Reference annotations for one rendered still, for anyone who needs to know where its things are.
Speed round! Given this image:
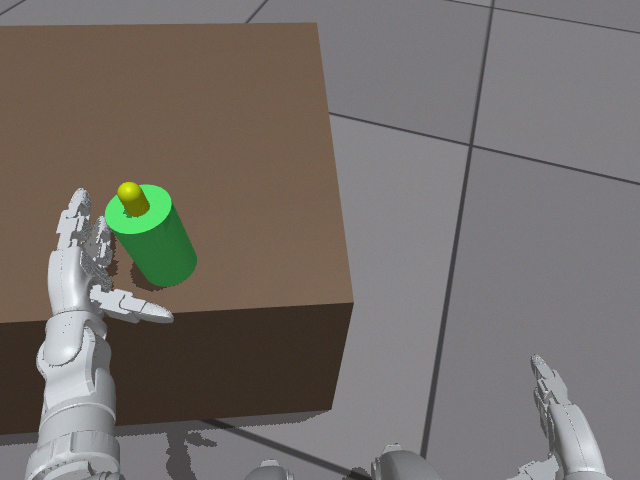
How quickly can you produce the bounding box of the left robot hand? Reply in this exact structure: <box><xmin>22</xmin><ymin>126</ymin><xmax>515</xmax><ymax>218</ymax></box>
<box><xmin>47</xmin><ymin>188</ymin><xmax>174</xmax><ymax>324</ymax></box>

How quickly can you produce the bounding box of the right robot hand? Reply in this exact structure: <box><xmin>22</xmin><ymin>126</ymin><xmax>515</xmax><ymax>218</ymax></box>
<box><xmin>506</xmin><ymin>354</ymin><xmax>607</xmax><ymax>480</ymax></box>

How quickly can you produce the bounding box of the bottle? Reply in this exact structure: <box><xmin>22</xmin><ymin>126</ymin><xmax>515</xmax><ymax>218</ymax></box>
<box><xmin>105</xmin><ymin>182</ymin><xmax>197</xmax><ymax>287</ymax></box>

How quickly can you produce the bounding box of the left robot arm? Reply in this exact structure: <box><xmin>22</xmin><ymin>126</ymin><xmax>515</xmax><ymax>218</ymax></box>
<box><xmin>24</xmin><ymin>310</ymin><xmax>126</xmax><ymax>480</ymax></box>

